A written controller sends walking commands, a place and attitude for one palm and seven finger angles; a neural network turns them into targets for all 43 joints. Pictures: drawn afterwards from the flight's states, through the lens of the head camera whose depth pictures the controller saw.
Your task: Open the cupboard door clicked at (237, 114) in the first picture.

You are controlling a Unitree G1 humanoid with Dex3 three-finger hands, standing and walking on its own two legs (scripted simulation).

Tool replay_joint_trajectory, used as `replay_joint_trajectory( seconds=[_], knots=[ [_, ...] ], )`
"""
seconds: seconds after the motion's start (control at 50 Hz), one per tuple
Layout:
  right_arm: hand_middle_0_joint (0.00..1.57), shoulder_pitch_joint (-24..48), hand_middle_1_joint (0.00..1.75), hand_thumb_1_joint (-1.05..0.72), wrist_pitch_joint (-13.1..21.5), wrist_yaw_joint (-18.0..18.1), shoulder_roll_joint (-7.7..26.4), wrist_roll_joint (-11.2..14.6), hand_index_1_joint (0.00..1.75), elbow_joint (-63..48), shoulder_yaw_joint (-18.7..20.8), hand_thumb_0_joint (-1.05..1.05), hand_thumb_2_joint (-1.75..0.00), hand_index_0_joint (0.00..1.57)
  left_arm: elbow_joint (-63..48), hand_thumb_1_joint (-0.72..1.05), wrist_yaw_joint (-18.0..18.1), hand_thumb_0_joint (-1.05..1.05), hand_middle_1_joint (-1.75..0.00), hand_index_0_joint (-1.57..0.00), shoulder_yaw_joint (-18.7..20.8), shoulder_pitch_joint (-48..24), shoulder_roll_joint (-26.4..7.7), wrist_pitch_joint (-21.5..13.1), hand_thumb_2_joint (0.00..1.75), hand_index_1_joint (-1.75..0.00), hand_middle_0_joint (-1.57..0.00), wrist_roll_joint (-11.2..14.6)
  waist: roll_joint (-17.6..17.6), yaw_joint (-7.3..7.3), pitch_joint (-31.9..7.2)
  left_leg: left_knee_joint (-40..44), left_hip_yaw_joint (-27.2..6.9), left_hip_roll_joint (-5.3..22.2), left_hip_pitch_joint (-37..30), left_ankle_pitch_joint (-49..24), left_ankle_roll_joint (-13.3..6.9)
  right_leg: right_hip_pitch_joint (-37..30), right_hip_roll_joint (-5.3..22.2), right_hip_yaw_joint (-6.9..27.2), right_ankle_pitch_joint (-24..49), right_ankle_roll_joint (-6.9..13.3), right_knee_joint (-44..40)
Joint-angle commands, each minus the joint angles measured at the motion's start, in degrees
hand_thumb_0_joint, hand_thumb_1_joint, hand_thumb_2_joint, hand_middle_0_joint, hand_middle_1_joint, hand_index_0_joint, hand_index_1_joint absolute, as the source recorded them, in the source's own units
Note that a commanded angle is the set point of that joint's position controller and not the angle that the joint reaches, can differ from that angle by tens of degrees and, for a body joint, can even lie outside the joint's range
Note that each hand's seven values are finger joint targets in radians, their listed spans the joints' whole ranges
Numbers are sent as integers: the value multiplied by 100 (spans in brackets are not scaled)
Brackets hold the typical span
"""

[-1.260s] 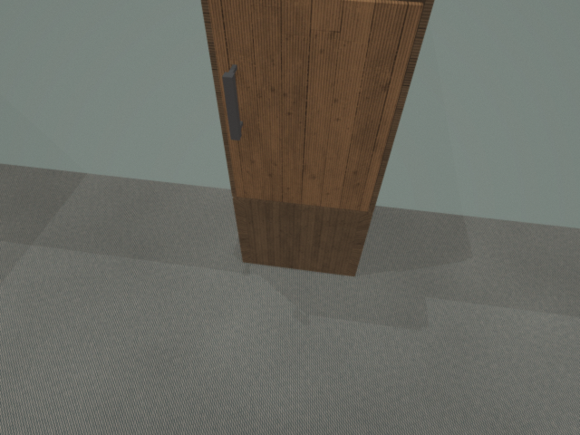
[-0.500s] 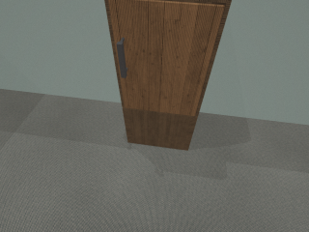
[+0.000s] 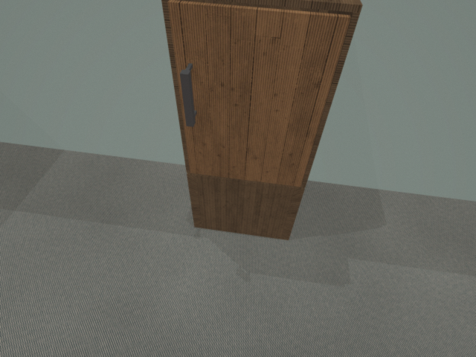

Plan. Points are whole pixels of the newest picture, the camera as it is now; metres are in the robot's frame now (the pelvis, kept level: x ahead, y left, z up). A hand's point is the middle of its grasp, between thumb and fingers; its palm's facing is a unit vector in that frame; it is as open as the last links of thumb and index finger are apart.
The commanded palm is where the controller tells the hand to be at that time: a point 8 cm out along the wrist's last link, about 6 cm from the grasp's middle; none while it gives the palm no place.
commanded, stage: take the last steps up to it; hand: left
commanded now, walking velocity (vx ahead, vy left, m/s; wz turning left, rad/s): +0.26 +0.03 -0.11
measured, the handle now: (190, 95) +0.78 +0.19 +0.02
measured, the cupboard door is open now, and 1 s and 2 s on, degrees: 0 0 0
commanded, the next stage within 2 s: come to a stop and stand still in 0.42 s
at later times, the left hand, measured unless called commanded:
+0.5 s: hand (161, 336) +0.20 +0.16 -0.17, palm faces +0.01 -0.97 -0.25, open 7.3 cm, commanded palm none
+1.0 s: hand (151, 338) +0.19 +0.19 -0.17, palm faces +0.00 -0.96 -0.27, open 7.4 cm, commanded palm none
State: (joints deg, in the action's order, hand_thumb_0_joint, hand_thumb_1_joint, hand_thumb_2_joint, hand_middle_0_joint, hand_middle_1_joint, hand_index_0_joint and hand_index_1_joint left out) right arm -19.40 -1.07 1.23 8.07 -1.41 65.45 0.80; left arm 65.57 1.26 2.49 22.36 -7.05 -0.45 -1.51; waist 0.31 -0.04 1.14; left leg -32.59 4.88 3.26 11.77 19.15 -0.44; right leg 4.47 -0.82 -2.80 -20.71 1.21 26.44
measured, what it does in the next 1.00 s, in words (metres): walks ahead: right foot, then left foot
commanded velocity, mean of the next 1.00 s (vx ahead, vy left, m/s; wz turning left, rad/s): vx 0.01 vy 0.01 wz -0.02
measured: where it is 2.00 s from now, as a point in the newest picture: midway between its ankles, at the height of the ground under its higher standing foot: outside the picture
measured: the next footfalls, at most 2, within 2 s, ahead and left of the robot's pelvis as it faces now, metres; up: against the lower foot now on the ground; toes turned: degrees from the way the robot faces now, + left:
right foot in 0.38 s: +0.21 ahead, -0.10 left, +0.00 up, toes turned -7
left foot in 0.68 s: +0.26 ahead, +0.12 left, +0.00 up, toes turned +1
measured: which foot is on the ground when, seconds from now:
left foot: down 0.00-0.38, up 0.40-0.66, down 0.68-1.00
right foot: down 0.00-0.08, up 0.10-0.36, down 0.38-1.00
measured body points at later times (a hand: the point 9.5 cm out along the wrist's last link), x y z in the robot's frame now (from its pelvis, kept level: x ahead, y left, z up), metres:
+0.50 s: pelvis +0.12 -0.02 -0.01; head +0.15 -0.04 +0.44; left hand +0.19 +0.22 -0.15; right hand +0.03 -0.23 -0.17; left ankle +0.04 +0.10 -0.66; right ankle +0.17 -0.11 -0.73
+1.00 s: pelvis +0.17 -0.02 +0.00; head +0.22 -0.03 +0.44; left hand +0.19 +0.24 -0.15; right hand +0.26 -0.25 -0.16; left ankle +0.22 +0.12 -0.73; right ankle +0.16 -0.11 -0.73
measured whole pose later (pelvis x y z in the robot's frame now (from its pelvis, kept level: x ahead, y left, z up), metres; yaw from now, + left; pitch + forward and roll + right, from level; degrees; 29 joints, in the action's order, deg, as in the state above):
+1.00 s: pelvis +0.17 -0.02 +0.00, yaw -4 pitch -1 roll +0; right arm -5.5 -2.4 2.2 9.1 -0.7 55.7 2.1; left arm 57.8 1.5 3.8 15.5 -11.0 1.8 -2.2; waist 1.0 -1.9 6.5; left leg -33.0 3.4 3.4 18.7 13.6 0.8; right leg 14.9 0.0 -3.2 -18.7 1.5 34.0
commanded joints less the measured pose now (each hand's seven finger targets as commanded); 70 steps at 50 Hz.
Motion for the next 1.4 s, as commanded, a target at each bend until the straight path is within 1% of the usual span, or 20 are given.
replay_joint_trajectory(
  seconds=[0.0,0.04,0.06,0.12,0.32,0.34,0.36,0.4,0.5,0.62,0.74,0.88,0.94,0.98,1.02,1.06,1.12,1.2,1.26,1.38],
  knots=[
    [20,-647,30,-90,258,28,327,4,30,-183,95,0,-90,20,-241,90,11,0,-30,-20,197,210,-712,-43,90,-30,-20,10,-163,238,953,580,139,-13,-111,-327,-80,1057,899,915,198,683,-348],
    [20,-1784,30,-90,352,144,842,-60,30,231,215,0,-90,20,-465,90,-34,0,-30,-20,123,-105,-399,-71,90,-30,-20,40,1819,585,508,1338,-1804,1318,-1871,-2143,-792,2594,-18,-351,110,197,2215],
    [20,-2169,30,-90,334,212,765,-84,30,340,155,0,-90,20,-664,90,-2,0,-30,-20,80,-587,-397,-101,90,-30,-20,23,1539,733,569,1567,-2328,1842,-2120,-3243,-1139,3300,43,-65,-1034,215,3265],
    [20,-1527,30,-90,396,207,634,-56,30,135,93,0,-90,20,-782,90,-87,0,-30,-20,94,-835,-263,-101,90,-30,-20,51,249,353,760,1675,-1668,1833,-1404,-3209,-1314,3212,525,213,-675,189,3343],
    [20,-767,30,-90,288,108,705,14,30,43,159,0,-90,20,-686,90,-165,0,-30,-20,249,2,-470,-49,90,-30,-20,31,206,-467,572,810,-188,846,334,-1652,-673,121,32,-450,927,228,711],
    [20,-719,30,-90,303,66,601,67,30,-6,158,0,-90,20,-513,90,-128,0,-30,-20,327,630,-775,-116,90,-30,-20,5,-375,-743,280,-276,126,418,789,-1171,-453,-732,433,149,639,360,193],
    [20,-959,30,-90,323,10,251,121,30,-166,131,0,-90,20,-426,90,-58,0,-30,-20,436,1110,-1316,-181,90,-30,-20,-8,-1706,-774,-129,-2000,528,-354,1724,585,-164,-1324,1890,2388,215,940,-768],
    [20,-519,30,-90,191,0,250,78,30,-311,216,0,-90,20,-613,90,16,0,-30,-20,381,435,-1361,-116,90,-30,-20,76,-1411,-468,341,-3864,-390,-77,2120,1381,-178,116,2431,3350,-1343,1293,-1807],
    [20,-611,30,-90,99,-58,-34,-7,30,-260,128,0,-90,20,-877,90,57,0,-30,-20,195,-576,-675,-207,90,-30,-20,-14,-466,161,295,-2307,-344,280,1159,257,19,1360,1654,1094,655,953,-1635],
    [20,-320,30,-90,105,-14,113,89,30,-364,27,0,-90,20,-607,90,71,0,-30,-20,110,-557,-745,-162,90,-30,-20,32,-276,208,-54,603,-320,39,-281,-1230,206,1142,1152,493,2434,496,-567],
    [20,419,30,-90,82,132,844,67,30,-709,172,0,-90,20,-614,90,95,0,-30,-20,115,-222,-747,78,90,-30,-20,33,1077,-9,114,1020,-1018,907,-38,-3451,-357,937,475,107,1391,-44,232],
    [20,769,30,-90,-34,205,1293,27,30,-1095,417,0,-90,20,-915,90,39,0,-30,-20,190,-42,-715,229,90,-30,-20,-15,916,-57,-452,864,-1254,1476,-371,-4122,-892,1172,222,99,-80,-81,1244],
    [20,1020,30,-90,-79,167,1074,66,30,-1244,408,0,-90,20,-969,90,40,0,-30,-20,212,132,-906,181,90,-30,-20,-71,87,-155,-329,183,-794,729,305,-2394,-405,712,565,653,2022,38,-6],
    [20,965,30,-90,-168,72,564,84,30,-1246,333,0,-90,20,-1029,90,45,0,-30,-20,246,-219,-1281,111,90,-30,-20,-90,-1513,-78,-160,-1229,-194,-360,771,730,78,922,1831,1729,3248,748,-758],
    [20,918,30,-90,-223,57,572,91,30,-1162,324,0,-90,20,-1078,90,88,0,-30,-20,203,-514,-1153,99,90,-30,-20,-77,-1078,19,-172,-2262,-628,-275,889,1145,41,978,1854,1580,3580,1167,-647],
    [20,1227,30,-90,31,-65,650,137,30,-1677,350,0,-90,20,-1540,90,311,0,-30,-20,152,-227,-1465,-100,90,-30,-20,-8,-1096,-127,-1144,-1945,-381,-340,1592,587,91,-951,1482,1482,6849,727,396],
    [20,1186,30,-90,42,-80,526,173,30,-1891,246,0,-90,20,-1654,90,300,0,-30,-20,148,-280,-1428,-112,90,-30,-20,-52,-387,-73,-909,-854,-297,-421,1051,518,-1,-448,1424,1166,5080,878,274],
    [20,539,30,-90,103,-75,881,63,30,-1625,215,0,-90,20,-1681,90,203,0,-30,-20,-49,-716,-1090,-16,90,-30,-20,87,124,116,130,1013,-1010,271,-38,-794,-273,1485,604,780,765,92,-98],
    [20,765,30,-90,160,-61,1014,3,30,-1661,146,0,-90,20,-1613,90,138,0,-30,-20,-72,-697,-1057,45,90,-30,-20,38,845,-67,394,1616,-1593,516,907,134,-481,962,277,409,261,9,27],
    [20,520,30,-90,140,-74,1040,-17,30,-1486,94,0,-90,20,-1499,90,43,0,-30,-20,-94,-569,-1126,4,90,-30,-20,45,-99,-43,298,1567,-1112,152,961,911,-298,876,483,810,-405,102,-503]
  ],
)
